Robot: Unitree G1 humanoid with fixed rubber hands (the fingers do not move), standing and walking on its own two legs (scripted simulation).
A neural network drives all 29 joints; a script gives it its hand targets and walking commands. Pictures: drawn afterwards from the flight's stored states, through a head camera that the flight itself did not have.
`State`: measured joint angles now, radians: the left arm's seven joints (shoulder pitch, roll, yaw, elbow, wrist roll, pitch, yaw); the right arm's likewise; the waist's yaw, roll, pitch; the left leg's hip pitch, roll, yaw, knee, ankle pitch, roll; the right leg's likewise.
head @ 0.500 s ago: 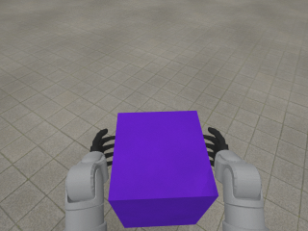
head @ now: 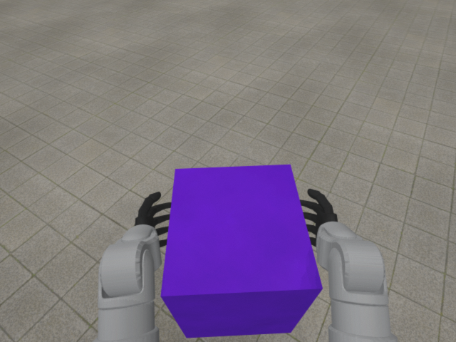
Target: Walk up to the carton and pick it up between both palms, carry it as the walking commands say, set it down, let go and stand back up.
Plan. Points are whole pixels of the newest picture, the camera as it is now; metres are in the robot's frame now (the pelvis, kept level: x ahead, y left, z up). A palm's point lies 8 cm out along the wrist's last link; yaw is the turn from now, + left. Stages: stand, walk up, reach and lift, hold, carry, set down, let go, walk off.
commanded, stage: carry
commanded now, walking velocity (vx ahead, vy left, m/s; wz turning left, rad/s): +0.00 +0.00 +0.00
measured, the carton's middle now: (236, 255) +0.28 +0.00 +0.01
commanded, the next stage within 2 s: hold in 1.62 s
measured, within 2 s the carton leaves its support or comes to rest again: neither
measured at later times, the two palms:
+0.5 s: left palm (151, 253) +0.25 +0.14 +0.06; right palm (331, 249) +0.25 -0.15 +0.06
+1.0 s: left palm (144, 266) +0.24 +0.15 +0.06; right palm (326, 260) +0.24 -0.14 +0.06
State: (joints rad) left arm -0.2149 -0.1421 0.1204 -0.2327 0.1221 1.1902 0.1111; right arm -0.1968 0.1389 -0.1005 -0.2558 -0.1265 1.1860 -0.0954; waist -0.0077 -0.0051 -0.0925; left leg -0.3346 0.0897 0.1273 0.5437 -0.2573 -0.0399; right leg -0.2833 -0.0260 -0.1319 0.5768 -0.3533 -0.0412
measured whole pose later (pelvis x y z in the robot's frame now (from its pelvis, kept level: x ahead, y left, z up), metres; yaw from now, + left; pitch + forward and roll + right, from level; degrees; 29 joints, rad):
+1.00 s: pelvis -0.04 +0.00 +0.00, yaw +0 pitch +2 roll +0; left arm -0.18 -0.14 0.13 0.00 0.14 0.90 0.09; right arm -0.17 0.13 -0.11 -0.02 -0.14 0.90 -0.08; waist 0.00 0.00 -0.09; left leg -0.36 0.11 0.12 0.52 -0.18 -0.04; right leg -0.31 -0.02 -0.15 0.55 -0.28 -0.05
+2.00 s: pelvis -0.05 +0.04 +0.01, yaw -7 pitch -8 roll +0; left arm -0.30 -0.16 0.27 0.27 0.27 0.74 0.05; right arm -0.34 0.17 -0.23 0.36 -0.27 0.69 -0.02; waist 0.04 0.00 0.03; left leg -0.14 -0.01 -0.02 0.47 -0.19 0.00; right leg -0.11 0.01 0.02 0.48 -0.22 -0.01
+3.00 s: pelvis -0.06 +0.03 -0.04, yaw -7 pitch +17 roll +0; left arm -0.48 -0.16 0.45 0.51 0.30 0.29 0.00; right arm -0.50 0.19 -0.36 0.60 -0.30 0.23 -0.05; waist 0.11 -0.04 -0.01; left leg -0.83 -0.02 -0.07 0.80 -0.26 -0.02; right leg -0.81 0.07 0.05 0.80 -0.29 -0.01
